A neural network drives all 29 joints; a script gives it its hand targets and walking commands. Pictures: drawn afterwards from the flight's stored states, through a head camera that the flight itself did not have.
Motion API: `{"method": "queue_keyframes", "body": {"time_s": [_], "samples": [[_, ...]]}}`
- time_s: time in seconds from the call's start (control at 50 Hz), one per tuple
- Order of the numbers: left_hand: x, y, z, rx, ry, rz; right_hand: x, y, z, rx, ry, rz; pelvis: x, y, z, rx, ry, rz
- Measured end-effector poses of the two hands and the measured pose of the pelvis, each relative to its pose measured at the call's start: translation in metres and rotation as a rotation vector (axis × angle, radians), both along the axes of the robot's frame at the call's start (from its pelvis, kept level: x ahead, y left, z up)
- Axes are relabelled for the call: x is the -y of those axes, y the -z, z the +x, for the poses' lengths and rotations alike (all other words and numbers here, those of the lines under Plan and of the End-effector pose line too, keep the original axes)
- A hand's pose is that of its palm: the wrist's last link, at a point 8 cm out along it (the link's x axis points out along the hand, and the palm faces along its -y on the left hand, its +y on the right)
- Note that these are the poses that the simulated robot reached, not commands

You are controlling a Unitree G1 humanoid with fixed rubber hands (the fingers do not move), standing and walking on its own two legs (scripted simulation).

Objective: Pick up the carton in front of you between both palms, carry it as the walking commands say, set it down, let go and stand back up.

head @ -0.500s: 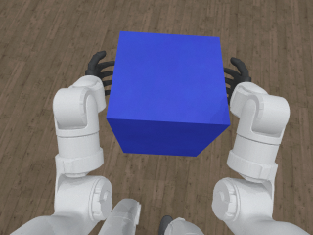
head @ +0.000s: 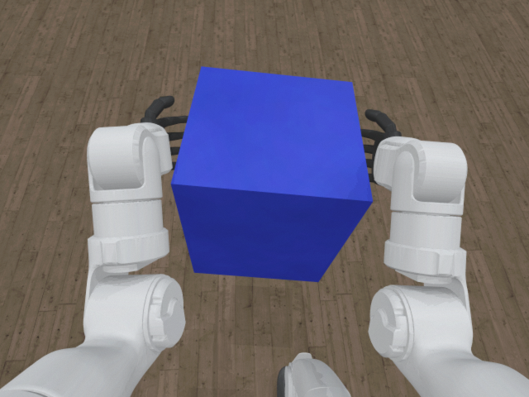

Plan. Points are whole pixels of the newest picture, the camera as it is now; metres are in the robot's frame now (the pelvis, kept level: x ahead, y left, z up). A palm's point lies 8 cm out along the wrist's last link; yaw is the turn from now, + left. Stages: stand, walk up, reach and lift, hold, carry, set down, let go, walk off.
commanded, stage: carry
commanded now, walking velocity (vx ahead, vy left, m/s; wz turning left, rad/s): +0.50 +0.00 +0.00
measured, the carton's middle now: (266, 185) +0.40 -0.03 +0.09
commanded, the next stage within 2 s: none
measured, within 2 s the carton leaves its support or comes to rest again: neither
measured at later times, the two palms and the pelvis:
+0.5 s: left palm (147, 16) +0.70 +0.16 +0.21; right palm (314, 29) +0.68 -0.13 +0.19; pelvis +0.30 +0.02 +0.04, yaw +1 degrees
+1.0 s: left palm out of the picture +1.00 +0.19 +0.26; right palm out of the picture +1.04 -0.10 +0.26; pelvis +0.63 +0.00 +0.09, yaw +1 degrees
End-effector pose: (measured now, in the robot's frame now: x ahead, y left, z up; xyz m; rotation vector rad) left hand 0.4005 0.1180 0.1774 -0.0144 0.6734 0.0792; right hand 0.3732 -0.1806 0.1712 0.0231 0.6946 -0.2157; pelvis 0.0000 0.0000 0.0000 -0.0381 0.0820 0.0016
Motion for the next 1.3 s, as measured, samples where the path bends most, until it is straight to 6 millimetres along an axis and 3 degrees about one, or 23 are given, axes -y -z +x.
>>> {"method": "queue_keyframes", "body": {"time_s": [0.08, 0.16, 0.22, 0.28, 0.36, 0.4, 0.5, 0.56, 0.68, 0.76, 0.84, 0.9, 1.04, 1.1, 1.2, 1.3], "samples": [[-0.013, -0.005, 0.042, 0.018, -0.065, 0.023, -0.012, -0.008, 0.069, 0.017, -0.076, 0.005, 0.015, 0.005, 0.053, 0.019, -0.009, -0.004], [-0.035, 0.008, 0.069, -0.074, -0.122, 0.027, -0.035, -0.004, 0.120, -0.074, -0.131, 0.012, 0.021, -0.011, 0.097, 0.015, -0.005, 0.018], [-0.050, 0.004, 0.093, -0.084, -0.155, 0.025, -0.051, -0.008, 0.157, -0.085, -0.160, 0.018, 0.019, -0.022, 0.128, 0.011, -0.012, 0.032], [-0.062, -0.009, 0.129, -0.041, -0.180, 0.009, -0.063, -0.021, 0.196, -0.043, -0.169, 0.029, 0.015, -0.028, 0.161, 0.006, -0.019, 0.042], [-0.070, -0.025, 0.193, 0.018, -0.163, -0.007, -0.070, -0.037, 0.249, 0.017, -0.144, 0.020, 0.000, -0.023, 0.216, 0.008, -0.020, 0.056], [-0.067, -0.028, 0.226, 0.018, -0.126, -0.001, -0.067, -0.036, 0.270, 0.016, -0.118, -0.003, -0.009, -0.021, 0.243, 0.017, -0.011, 0.066], [-0.045, -0.028, 0.296, -0.083, -0.042, 0.013, -0.046, -0.022, 0.304, -0.088, -0.059, 0.012, -0.020, -0.044, 0.304, 0.009, -0.017, 0.037], [-0.031, -0.036, 0.339, -0.078, -0.011, -0.006, -0.034, -0.029, 0.332, -0.085, -0.022, 0.000, -0.021, -0.055, 0.338, 0.003, -0.010, 0.019], [-0.015, -0.057, 0.426, -0.002, -0.003, -0.017, -0.016, -0.055, 0.421, -0.009, 0.003, 0.016, -0.011, -0.059, 0.421, -0.011, -0.007, -0.007], [-0.024, -0.059, 0.472, 0.009, -0.062, 0.018, -0.024, -0.059, 0.493, -0.001, -0.076, 0.019, 0.004, -0.055, 0.480, 0.011, -0.010, -0.003], [-0.045, -0.054, 0.503, -0.063, -0.126, 0.040, -0.046, -0.060, 0.551, -0.074, -0.139, 0.022, 0.011, -0.074, 0.528, 0.008, -0.008, 0.020], [-0.059, -0.062, 0.533, -0.065, -0.165, 0.026, -0.061, -0.070, 0.592, -0.075, -0.172, 0.019, 0.012, -0.086, 0.562, 0.004, -0.011, 0.040], [-0.078, -0.092, 0.638, 0.016, -0.176, 0.000, -0.079, -0.100, 0.694, 0.006, -0.159, 0.025, -0.005, -0.092, 0.662, -0.007, -0.010, 0.060], [-0.073, -0.096, 0.693, 0.021, -0.116, -0.004, -0.073, -0.102, 0.728, 0.010, -0.112, -0.002, -0.019, -0.089, 0.708, 0.018, 0.003, 0.067], [-0.047, -0.096, 0.765, -0.081, -0.014, 0.019, -0.048, -0.090, 0.763, -0.096, -0.029, -0.002, -0.033, -0.114, 0.768, 0.013, -0.004, 0.034], [-0.030, -0.113, 0.831, -0.060, 0.020, 0.003, -0.033, -0.107, 0.815, -0.076, 0.019, 0.005, -0.036, -0.132, 0.826, 0.005, 0.007, 0.010]]}}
